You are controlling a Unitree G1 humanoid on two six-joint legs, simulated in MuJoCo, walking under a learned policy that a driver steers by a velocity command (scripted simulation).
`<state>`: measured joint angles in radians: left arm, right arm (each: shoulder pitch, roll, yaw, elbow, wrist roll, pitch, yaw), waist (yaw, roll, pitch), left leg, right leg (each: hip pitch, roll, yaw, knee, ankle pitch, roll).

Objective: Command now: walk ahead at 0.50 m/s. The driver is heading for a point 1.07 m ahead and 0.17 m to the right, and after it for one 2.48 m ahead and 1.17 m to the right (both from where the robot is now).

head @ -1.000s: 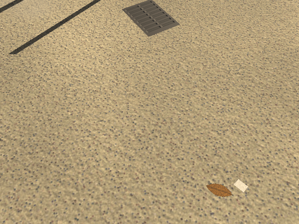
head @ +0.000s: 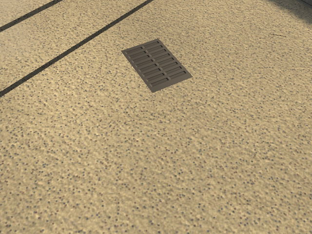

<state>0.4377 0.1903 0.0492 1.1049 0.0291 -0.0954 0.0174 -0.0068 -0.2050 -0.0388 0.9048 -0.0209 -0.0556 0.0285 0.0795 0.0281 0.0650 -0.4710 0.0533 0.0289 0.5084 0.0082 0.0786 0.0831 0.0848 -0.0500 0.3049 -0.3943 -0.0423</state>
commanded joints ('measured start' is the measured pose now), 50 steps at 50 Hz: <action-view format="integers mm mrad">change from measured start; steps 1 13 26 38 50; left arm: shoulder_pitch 23 -188 -338 -102 -1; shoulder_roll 175 63 111 131 126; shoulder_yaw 36 30 20 21 11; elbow -15 -115 -216 -104 -46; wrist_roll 7 12 0 -15 -5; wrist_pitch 2 50 -1 -17 2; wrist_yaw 11 -32 -32 -10 7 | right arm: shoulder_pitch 82 350 475 310 72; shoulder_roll -113 -90 -122 -40 -75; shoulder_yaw -38 -27 -21 -26 -14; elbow -17 114 186 85 13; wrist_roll -5 8 -2 -26 2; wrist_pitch -22 -76 -54 23 -3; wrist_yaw -10 -32 -51 -11 -30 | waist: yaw -83 -67 -65 -110 -39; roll -52 22 -12 -58 -109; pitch -3 -9 2 -31 -4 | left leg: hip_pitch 132 375 533 -47 76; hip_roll -27 161 122 36 -7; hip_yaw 12 -189 -65 -62 -37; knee -74 -320 -137 491 -22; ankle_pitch -65 204 506 -295 46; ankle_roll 30 123 82 -46 -43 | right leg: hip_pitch -18 -642 -417 -253 -166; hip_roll -284 -153 -75 -321 -242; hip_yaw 128 75 -12 256 122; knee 167 741 127 -145 70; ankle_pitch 777 163 401 442 668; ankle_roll -119 -3 -66 -220 -122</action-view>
